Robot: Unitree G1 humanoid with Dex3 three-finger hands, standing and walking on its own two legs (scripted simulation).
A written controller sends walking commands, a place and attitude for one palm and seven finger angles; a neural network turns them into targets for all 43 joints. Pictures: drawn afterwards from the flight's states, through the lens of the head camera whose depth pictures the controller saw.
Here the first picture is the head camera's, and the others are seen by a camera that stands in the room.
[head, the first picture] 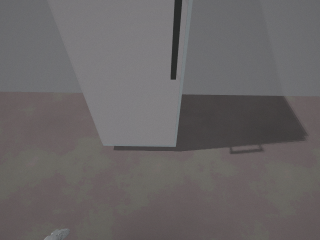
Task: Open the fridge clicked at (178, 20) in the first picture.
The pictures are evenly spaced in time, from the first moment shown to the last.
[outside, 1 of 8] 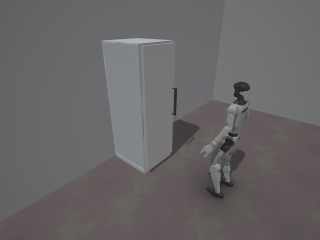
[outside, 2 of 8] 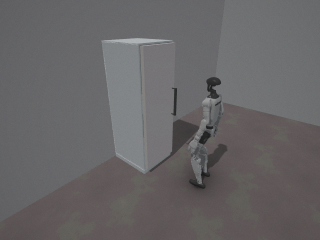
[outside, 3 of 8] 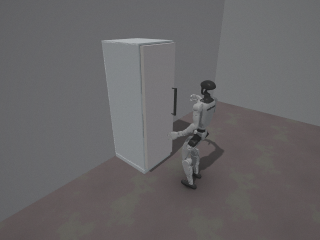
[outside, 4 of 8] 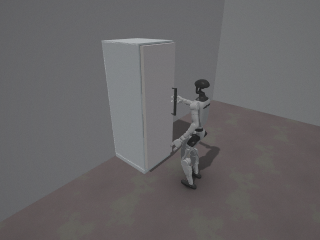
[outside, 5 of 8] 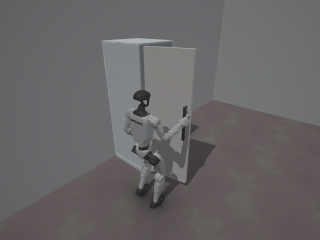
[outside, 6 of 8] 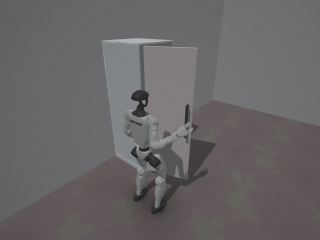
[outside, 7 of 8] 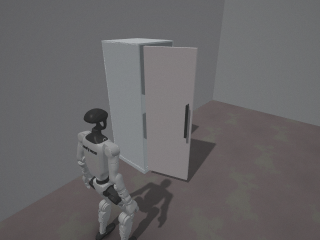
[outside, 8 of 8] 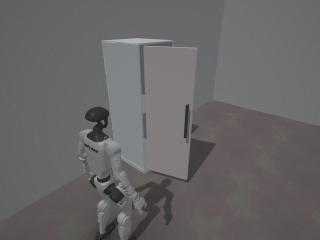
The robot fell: no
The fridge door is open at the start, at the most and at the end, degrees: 0 78 71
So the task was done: yes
